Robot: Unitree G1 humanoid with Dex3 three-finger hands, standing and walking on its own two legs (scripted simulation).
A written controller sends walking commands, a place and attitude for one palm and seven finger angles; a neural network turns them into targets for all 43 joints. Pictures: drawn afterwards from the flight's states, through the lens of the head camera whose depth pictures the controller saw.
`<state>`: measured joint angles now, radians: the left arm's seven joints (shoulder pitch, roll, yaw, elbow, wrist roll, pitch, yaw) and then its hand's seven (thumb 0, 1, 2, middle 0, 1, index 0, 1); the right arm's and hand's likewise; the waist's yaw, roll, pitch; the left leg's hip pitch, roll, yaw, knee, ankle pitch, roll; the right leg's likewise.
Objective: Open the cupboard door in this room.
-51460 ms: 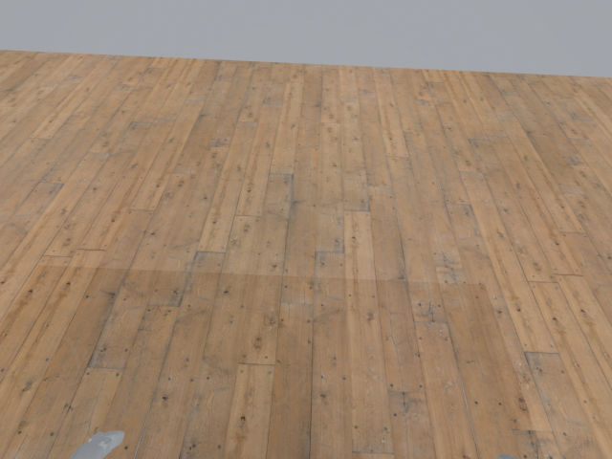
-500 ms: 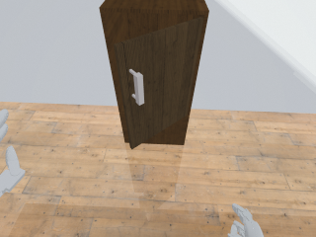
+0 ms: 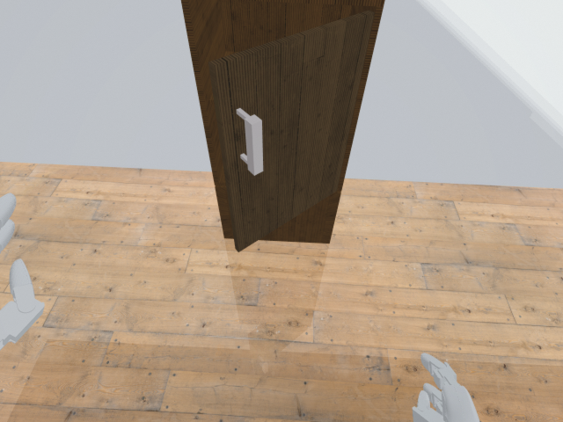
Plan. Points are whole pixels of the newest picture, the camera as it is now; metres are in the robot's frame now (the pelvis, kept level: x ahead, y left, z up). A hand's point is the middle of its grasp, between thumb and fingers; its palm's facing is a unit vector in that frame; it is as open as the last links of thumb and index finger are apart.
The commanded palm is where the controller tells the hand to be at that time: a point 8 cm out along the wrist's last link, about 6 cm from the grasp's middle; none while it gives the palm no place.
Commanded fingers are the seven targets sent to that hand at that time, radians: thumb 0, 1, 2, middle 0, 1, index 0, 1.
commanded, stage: let the arm hang, fingers relaxed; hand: left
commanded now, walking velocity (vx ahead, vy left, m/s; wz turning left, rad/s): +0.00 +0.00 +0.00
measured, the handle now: (248, 141) +0.65 +0.11 +0.01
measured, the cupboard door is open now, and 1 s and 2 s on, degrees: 42 42 42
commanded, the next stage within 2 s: look to check the result in 1.12 s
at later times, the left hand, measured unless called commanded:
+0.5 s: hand out of the picture -0.04 +0.17 -0.18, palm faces +0.03 -0.98 -0.21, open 7.2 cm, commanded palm none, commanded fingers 0.00 0.90 0.90 -0.20 -0.30 -0.20 -0.30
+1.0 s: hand out of the picture +0.05 +0.17 -0.16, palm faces +0.03 -0.96 -0.27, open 7.3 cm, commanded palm none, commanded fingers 0.00 0.90 0.90 -0.20 -0.30 -0.20 -0.30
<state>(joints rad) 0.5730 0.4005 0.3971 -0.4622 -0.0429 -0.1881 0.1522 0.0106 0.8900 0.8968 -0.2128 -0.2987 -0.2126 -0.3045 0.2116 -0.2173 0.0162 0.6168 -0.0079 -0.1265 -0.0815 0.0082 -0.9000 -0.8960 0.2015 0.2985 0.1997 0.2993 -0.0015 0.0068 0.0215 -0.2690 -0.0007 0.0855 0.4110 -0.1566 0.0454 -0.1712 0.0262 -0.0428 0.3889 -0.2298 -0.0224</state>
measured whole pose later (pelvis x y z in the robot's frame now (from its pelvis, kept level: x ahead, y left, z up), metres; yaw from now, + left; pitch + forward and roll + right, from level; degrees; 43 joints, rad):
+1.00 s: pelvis +0.00 -0.03 +0.00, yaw +1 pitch -2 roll +0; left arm 0.17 0.21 0.00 1.12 0.00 -0.02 0.03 0.00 0.91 0.90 -0.20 -0.30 -0.20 -0.30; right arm 0.18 -0.22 0.00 1.14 -0.02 0.01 -0.02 0.00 -0.90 -0.90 0.20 0.30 0.20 0.30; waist -0.01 0.03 0.04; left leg -0.20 0.01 0.05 0.37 -0.13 0.01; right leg -0.11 0.04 -0.07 0.38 -0.24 -0.07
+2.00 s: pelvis +0.02 -0.03 +0.00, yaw -4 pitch -1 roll +0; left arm 0.18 0.24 0.03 1.09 0.01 0.02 0.02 0.00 0.91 0.90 -0.20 -0.30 -0.20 -0.30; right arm 0.14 -0.25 -0.02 1.08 -0.02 0.03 -0.03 0.00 -0.90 -0.90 0.20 0.30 0.20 0.30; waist 0.00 0.01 0.07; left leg -0.20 0.05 0.13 0.44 -0.22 0.00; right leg -0.11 0.08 0.00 0.40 -0.27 -0.07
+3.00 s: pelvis -0.01 -0.06 -0.02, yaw -37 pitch +1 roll +0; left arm 0.16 0.25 0.07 0.89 0.02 0.04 0.00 0.00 0.91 0.90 -0.20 -0.30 -0.20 -0.30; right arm 0.15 -0.26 -0.06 0.90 -0.01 0.06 -0.02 0.00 -0.90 -0.90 0.20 0.30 0.20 0.30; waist 0.00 0.01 0.14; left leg -0.45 0.08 0.04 1.06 -0.52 -0.06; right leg -0.33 0.03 0.05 0.60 -0.28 -0.01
